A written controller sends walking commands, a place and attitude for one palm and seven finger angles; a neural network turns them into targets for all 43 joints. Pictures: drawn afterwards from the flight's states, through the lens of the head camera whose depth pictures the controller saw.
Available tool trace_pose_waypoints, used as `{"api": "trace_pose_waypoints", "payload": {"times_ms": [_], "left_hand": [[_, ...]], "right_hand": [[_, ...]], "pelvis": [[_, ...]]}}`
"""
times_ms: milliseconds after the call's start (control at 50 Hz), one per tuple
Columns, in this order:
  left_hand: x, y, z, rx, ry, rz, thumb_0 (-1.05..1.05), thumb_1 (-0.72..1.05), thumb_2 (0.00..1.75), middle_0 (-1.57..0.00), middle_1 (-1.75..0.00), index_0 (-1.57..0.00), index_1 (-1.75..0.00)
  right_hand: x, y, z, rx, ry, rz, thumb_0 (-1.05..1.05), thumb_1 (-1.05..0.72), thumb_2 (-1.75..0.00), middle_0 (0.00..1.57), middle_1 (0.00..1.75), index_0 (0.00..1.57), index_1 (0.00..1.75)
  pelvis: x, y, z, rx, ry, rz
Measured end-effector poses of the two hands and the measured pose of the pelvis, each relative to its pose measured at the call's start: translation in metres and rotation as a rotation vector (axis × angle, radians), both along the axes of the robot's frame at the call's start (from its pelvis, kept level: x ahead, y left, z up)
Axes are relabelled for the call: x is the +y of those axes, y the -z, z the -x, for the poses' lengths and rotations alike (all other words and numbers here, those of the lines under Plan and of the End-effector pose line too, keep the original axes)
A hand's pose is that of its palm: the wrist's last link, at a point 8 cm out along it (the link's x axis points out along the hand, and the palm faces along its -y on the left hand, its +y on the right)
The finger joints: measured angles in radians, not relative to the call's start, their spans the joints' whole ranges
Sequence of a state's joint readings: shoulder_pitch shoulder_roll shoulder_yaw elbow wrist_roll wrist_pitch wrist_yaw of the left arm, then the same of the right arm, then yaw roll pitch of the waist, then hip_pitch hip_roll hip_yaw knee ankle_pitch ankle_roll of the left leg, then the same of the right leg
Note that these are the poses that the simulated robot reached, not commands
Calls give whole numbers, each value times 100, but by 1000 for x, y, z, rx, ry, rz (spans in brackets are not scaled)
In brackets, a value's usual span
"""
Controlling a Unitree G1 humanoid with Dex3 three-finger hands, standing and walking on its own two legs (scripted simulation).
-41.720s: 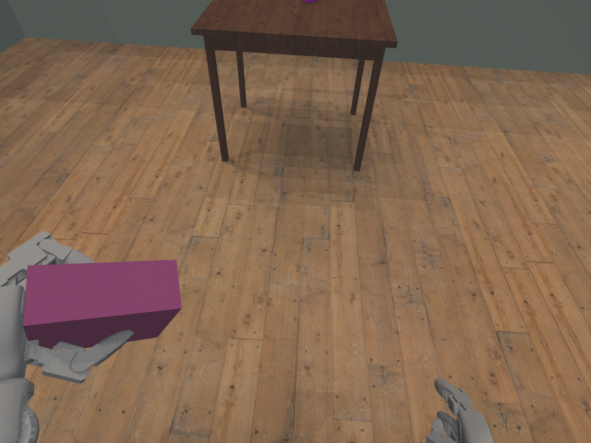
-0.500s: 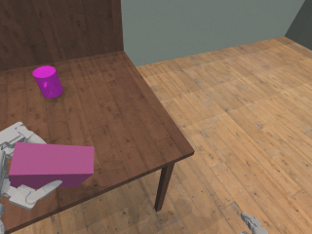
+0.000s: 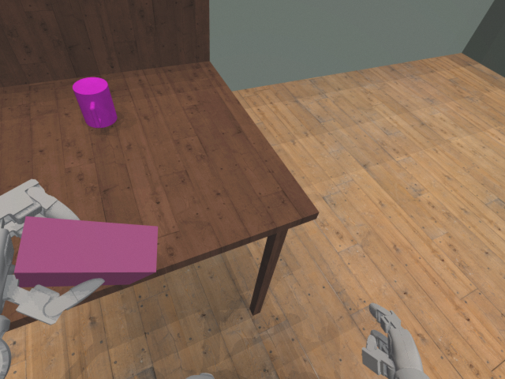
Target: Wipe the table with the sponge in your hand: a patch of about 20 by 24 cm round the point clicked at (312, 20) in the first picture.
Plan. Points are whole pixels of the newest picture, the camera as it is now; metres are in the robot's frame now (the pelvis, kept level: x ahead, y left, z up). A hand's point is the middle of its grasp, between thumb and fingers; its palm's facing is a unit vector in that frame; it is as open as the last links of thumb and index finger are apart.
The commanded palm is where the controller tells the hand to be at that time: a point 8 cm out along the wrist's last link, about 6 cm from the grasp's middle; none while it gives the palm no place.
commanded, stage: step back with the hand held close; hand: left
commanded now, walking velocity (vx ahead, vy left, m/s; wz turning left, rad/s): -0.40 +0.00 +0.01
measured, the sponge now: (106, 257) +0.22 +0.21 +0.13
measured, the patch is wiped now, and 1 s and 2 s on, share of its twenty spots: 1.00 1.00 1.00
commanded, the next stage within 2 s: stop stepping back and stand still in 0.34 s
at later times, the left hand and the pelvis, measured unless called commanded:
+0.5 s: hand out of the picture +0.06 +0.24 +0.16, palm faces +0.33 -0.87 -0.37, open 9.6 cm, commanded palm +0.00 +0.28 +0.19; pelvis -0.16 +0.00 +0.00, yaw +0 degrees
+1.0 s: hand out of the picture -0.10 +0.23 +0.17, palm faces +0.41 -0.84 -0.35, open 9.6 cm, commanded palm -0.15 +0.26 +0.19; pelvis -0.30 -0.02 +0.00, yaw +2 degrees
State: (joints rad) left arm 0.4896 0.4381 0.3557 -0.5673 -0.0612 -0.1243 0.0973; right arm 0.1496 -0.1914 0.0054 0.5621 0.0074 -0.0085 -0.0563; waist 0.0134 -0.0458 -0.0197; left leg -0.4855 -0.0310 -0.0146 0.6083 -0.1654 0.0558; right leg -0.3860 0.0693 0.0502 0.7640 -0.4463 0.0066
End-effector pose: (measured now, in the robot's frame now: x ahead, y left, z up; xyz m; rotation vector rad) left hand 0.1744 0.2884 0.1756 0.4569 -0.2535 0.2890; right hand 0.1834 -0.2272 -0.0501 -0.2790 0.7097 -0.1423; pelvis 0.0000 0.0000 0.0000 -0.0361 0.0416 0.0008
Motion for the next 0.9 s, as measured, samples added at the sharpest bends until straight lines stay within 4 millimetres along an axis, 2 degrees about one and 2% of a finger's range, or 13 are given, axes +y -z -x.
{"api": "trace_pose_waypoints", "payload": {"times_ms": [80, 200, 280, 360, 440, 500, 600, 680, 740, 840, 900], "left_hand": [[0, -6, 19, 3, -21, 6, -1, -49, 106, -78, -139, -80, -140], [-23, -6, 55, -16, 14, 0, -1, -49, 106, -78, -139, -80, -140], [-32, -6, 83, -28, 48, 47, -1, -49, 106, -78, -139, -80, -140], [-25, -5, 102, -57, 46, 64, -1, -49, 106, -79, -139, -80, -140], [-8, -2, 124, -88, 41, 33, -1, -49, 106, -78, -139, -80, -140], [-2, 0, 148, -64, 25, 2, -1, -49, 106, -78, -139, -80, -140], [-11, -3, 196, -6, 2, 15, -1, -49, 106, -78, -139, -80, -140], [-16, 0, 232, 2, -43, -10, -1, -49, 106, -78, -139, -80, -140], [-16, 5, 258, -12, -69, 38, -1, -49, 106, -78, -139, -80, -140], [-16, 7, 288, -51, -77, 106, -1, -49, 106, -79, -139, -80, -140], [-15, 4, 300, -96, -51, 77, -1, -49, 106, -79, -139, -80, -140]], "right_hand": [[1, -3, 26, -19, -8, -18, 1, -90, -90, 20, 30, 20, 30], [-4, 9, 71, -20, -10, -48, 1, -90, -90, 20, 30, 20, 30], [-10, 13, 110, 54, 36, -48, 1, -90, -90, 20, 30, 20, 30], [-12, 4, 142, 93, 45, -6, 2, -90, -90, 20, 30, 20, 30], [-14, 4, 162, 40, 56, 33, 2, -90, -90, 20, 30, 20, 30], [-10, 1, 182, 12, 57, 10, 2, -90, -90, 20, 30, 20, 30], [-3, -1, 223, -40, 31, -58, 1, -90, -90, 20, 30, 20, 30], [-6, 17, 251, -6, -9, -73, 1, -90, -90, 20, 30, 20, 30], [-10, 27, 272, 55, -23, -64, 1, -90, -90, 20, 30, 20, 30], [-15, 15, 301, 50, -6, -28, 2, -90, -90, 20, 30, 20, 30], [-18, 13, 311, -42, 5, -1, 2, -90, -90, 20, 30, 20, 30]], "pelvis": [[-1, -5, 22, -8, 23, 7], [-10, 0, 59, -2, 21, 20], [-12, -5, 78, -17, 7, 13], [-11, -10, 101, 1, -4, -23], [1, 3, 133, 23, -34, -11], [0, 2, 160, 1, -2, -44], [-3, -2, 193, -35, 3, -27], [-12, 5, 216, -57, -31, -14], [-14, 5, 237, -81, -56, 4], [-16, 1, 263, -39, -39, -27], [-12, 12, 284, -35, -36, -12]]}}
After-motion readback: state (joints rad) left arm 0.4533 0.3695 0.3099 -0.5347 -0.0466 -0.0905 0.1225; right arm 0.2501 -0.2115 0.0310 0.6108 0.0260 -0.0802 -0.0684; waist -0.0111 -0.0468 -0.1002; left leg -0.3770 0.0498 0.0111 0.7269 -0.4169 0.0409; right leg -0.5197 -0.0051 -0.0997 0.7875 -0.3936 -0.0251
